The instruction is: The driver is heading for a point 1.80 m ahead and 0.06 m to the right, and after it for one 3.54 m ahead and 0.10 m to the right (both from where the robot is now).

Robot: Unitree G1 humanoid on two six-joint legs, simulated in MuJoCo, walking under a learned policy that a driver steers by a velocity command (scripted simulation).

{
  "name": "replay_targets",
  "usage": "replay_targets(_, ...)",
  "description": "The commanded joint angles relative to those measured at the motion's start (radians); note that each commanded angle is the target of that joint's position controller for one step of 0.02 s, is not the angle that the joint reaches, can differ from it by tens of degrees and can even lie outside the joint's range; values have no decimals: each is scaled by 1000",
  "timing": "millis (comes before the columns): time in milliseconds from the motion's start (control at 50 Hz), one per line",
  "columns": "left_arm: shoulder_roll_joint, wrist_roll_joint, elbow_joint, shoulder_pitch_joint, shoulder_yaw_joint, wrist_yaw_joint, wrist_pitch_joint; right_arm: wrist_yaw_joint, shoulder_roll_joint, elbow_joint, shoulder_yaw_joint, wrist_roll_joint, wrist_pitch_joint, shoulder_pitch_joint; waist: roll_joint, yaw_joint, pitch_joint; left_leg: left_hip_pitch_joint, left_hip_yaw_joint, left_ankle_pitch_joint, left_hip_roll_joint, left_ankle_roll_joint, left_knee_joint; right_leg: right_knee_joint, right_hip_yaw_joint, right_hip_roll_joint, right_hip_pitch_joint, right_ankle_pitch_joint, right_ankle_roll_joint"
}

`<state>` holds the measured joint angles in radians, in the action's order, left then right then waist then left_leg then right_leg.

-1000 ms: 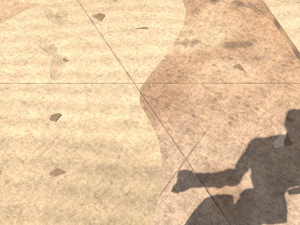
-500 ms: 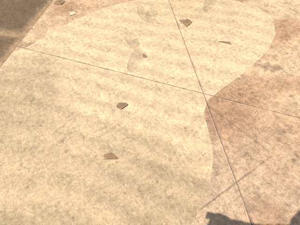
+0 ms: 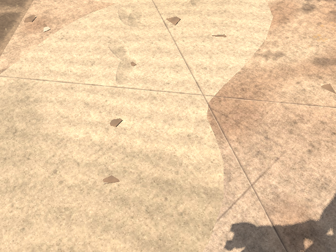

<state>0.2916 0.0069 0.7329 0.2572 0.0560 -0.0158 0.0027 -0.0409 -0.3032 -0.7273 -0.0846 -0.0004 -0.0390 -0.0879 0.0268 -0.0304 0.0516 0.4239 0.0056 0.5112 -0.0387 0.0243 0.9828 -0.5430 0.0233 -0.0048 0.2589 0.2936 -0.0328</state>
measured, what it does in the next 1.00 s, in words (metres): walks ahead: left foot, then right foot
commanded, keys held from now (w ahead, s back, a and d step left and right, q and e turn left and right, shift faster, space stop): e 0.18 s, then no key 0.16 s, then w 0.66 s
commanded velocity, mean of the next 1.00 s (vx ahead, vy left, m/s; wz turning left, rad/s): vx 0.22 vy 0.00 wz -0.21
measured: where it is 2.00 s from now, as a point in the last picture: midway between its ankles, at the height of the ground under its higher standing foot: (217, 188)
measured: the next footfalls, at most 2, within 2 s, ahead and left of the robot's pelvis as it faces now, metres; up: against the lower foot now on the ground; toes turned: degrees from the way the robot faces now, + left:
left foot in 0.26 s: +0.05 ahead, +0.14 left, +0.00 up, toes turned -13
right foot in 0.66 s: +0.03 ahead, -0.11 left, +0.00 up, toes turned -12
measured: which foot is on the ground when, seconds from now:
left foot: up 0.00-0.24, down 0.26-0.66, up 0.68-1.00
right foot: down 0.00-0.26, up 0.28-0.64, down 0.66-1.00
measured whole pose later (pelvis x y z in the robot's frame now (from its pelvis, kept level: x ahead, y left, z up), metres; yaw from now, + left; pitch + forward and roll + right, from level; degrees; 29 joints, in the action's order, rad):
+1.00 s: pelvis +0.14 -0.03 +0.00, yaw -12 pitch +2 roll +0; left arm 0.26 -0.01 0.81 0.45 0.04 0.00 -0.07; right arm 0.05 -0.29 -0.71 -0.04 0.02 0.08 -0.08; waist 0.05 -0.09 0.03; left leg 0.66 0.01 -0.04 0.07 0.01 0.63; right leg -0.18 -0.01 -0.03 -0.08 0.29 -0.04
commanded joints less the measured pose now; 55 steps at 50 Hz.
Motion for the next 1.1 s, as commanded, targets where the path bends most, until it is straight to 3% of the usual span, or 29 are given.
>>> replay_targets(20, 170, -22, -90, -73, 45, -14, -21, -1, -78, 74, -25, -2, 17, 42, -111, 27, -93, 164, 71, -46, 33, 26, 89, 196, 304, 240, -170, -475, -186)
replay_targets(100, 181, -21, -103, -52, 56, -26, 10, 10, -43, 77, -11, 9, 30, 43, -160, 5, -125, 70, 51, -114, 9, 57, -133, 175, 293, 193, -170, -417, -181)
replay_targets(160, 204, -20, -120, -68, 67, -22, 24, 21, -60, 78, -14, 15, 38, 28, -198, -3, -120, -34, 44, -122, -12, 52, -268, 175, 345, 189, -98, -340, -183)
replay_targets(200, 200, -23, -130, -92, 65, -17, 30, 30, -80, 68, -21, 19, 45, -15, -217, 8, -126, -85, 37, -153, -15, 42, -359, 161, 382, 188, -86, -325, -173)
replay_targets(240, 173, -34, -138, -123, 54, -18, 36, 39, -75, 45, -24, 13, 55, -80, -205, 44, -138, -206, 12, -317, -10, 17, -569, 110, 378, 151, -47, -268, -123)
replay_targets(260, 145, -28, -131, -93, 45, -20, 35, 38, -96, 44, -30, 1, 58, -96, -157, 38, -144, -288, 61, -384, 52, -10, -621, 63, 353, 110, 10, -153, -75)
replay_targets(280, 81, -1, -128, -47, 25, -17, 31, 33, -158, 60, -37, -21, 58, -107, 59, 9, -162, -366, 286, -492, 264, -84, -679, -145, 229, -4, 116, 99, -8)
replay_targets(300, 112, -9, -163, -62, 38, -22, 22, 39, -202, 58, -42, -47, 60, -80, 240, -10, -102, -268, 507, -536, 415, -266, -707, -309, 135, -90, 253, 363, 37)
replay_targets(320, 181, -8, -143, -60, 58, -28, 17, 40, -159, 80, -29, -45, 71, -46, 158, 9, -80, -222, 516, -465, 421, -325, -733, -486, 180, -53, 254, 350, 62)
replay_targets(340, 208, -15, -121, -58, 72, -27, 19, 38, -127, 80, -19, -32, 76, -11, 109, -4, -58, -206, 426, -412, 365, -291, -724, -561, 184, -50, 262, 286, 70)
replay_targets(360, 182, -10, -95, -30, 69, -30, 26, 36, -111, 74, -12, -14, 79, -3, 83, -13, -67, -230, 356, -232, 301, -243, -737, -566, 173, -37, 273, 213, 82)
replay_targets(380, 154, -5, -91, -31, 60, -28, 28, 31, -95, 60, -6, 4, 81, -18, 110, 2, -54, -262, 345, -107, 276, -226, -761, -557, 163, -29, 311, 147, 94)
replay_targets(420, 117, -14, -95, -64, 43, -15, 14, 20, -101, 27, -3, 10, 77, -91, 145, 39, -30, -304, 322, 6, 249, -219, -811, -505, 90, -17, 346, 87, 105)
replay_targets(520, 63, -21, -119, -165, 13, 4, -35, 10, -149, 4, -14, 14, 80, -170, 134, 99, -31, -323, 265, -89, 257, -226, -822, -198, -17, 28, 234, 90, 85)
replay_targets(560, 71, -26, -110, -145, 13, 12, -49, 19, -167, -3, -18, 22, 80, -184, 143, 93, -22, -268, 250, -92, 262, -238, -819, -90, -45, 12, 134, 105, 62)
replay_targets(600, 79, -32, -86, -89, 16, 19, -60, 28, -173, -4, -17, 36, 75, -175, 123, 55, -17, -198, 241, -74, 261, -237, -795, 55, -69, -2, 6, -1, 28)
replay_targets(640, 87, -33, -38, 23, 24, 17, -63, 35, -132, -6, -1, 34, 75, -171, 82, -3, -45, -83, 207, -64, 226, -198, -709, 154, -72, -15, -210, -74, -3)
replay_targets(660, 105, -37, -18, 119, 30, 10, -64, 42, -68, 2, 21, 19, 83, -148, 41, -50, -87, 22, 150, -69, 178, -147, -574, 172, 30, 65, -363, -36, -26)
replay_targets(680, 192, -22, -10, 219, 47, 0, -62, 51, 26, 43, 48, -2, 99, -108, -191, -77, -135, 224, 1, -27, 62, -66, -225, 255, 353, 284, -505, 101, -107)
replay_targets(700, 260, -9, -4, 239, 67, 16, -72, 45, -57, 87, 25, 24, 119, -69, -264, -81, -66, 394, 13, 71, 34, -58, -27, 360, 623, 420, -419, 293, -243)
replay_targets(720, 183, -12, -16, 181, 45, 23, -87, 46, -121, 78, 5, 39, 126, -72, -180, -55, 14, 455, 64, -1, 101, -69, 79, 382, 593, 394, -374, 391, -250)
replay_targets(740, 137, -10, -25, 137, 30, 27, -96, 53, -128, 63, 2, 43, 129, -89, -182, -31, 46, 470, 68, -101, 122, -81, 97, 392, 503, 337, -352, 346, -216)
replay_targets(800, 111, -7, -35, 90, 17, 28, -95, 67, -93, 44, 5, 14, 133, -78, -138, -6, 48, 425, 46, -295, 158, -61, 49, 421, 297, 246, -296, 3, -168)
replay_targets(880, 116, -10, -16, 123, 18, 18, -88, 74, -39, 69, 24, 11, 129, -2, -118, -20, 31, 345, -2, -465, 136, -6, -143, 429, 129, 187, -239, -273, -162)
replay_targets(920, 130, -13, 0, 150, 21, 12, -86, 80, -18, 92, 35, 14, 131, 72, -122, -43, 45, 274, -21, -549, 112, 0, -277, 437, 84, 174, -200, -292, -153)
replay_targets(980, 151, -21, 27, 196, 27, 8, -84, 95, -21, 120, 41, 22, 136, 152, -117, -60, 72, 216, -25, -599, 88, -16, -394, 440, 79, 208, -207, -279, -155)
replay_targets(1060, 170, -30, 52, 197, 37, 3, -70, 110, -62, 135, 30, 22, 143, 155, -124, -15, 53, 170, -15, -508, 68, -76, -469, 353, 75, 263, -337, -482, -124)
replay_targets(1080, 184, -27, 53, 192, 41, 1, -65, 106, -83, 128, 21, 19, 141, 115, -141, 12, 10, 98, -36, -466, 41, -95, -466, 286, 67, 260, -360, -663, -113)
replay_targets(1100, 191, -23, 54, 181, 43, -2, -56, 97, -113, 103, 4, 18, 138, 14, -151, 71, -68, -47, -66, -448, 8, -123, -472, 152, 43, 240, -359, -855, -98)
Keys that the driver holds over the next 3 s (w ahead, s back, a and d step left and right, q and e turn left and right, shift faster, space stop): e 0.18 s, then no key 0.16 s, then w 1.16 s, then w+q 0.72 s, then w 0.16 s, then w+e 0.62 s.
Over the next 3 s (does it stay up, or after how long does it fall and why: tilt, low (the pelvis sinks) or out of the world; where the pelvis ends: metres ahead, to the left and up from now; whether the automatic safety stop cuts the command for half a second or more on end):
stays up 1.27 -0.08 0.01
